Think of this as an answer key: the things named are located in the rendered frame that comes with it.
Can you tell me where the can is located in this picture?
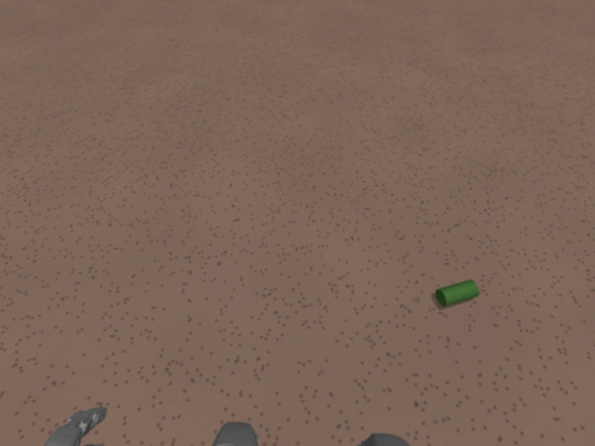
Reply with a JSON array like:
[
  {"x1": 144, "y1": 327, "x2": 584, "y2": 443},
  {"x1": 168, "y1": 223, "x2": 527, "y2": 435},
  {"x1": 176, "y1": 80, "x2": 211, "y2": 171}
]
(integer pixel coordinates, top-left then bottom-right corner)
[{"x1": 435, "y1": 280, "x2": 479, "y2": 307}]

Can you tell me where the left robot hand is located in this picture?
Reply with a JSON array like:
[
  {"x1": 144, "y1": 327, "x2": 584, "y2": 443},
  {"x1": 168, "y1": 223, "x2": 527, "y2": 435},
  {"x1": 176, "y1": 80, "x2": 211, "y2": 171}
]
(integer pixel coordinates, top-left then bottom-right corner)
[{"x1": 44, "y1": 407, "x2": 107, "y2": 446}]

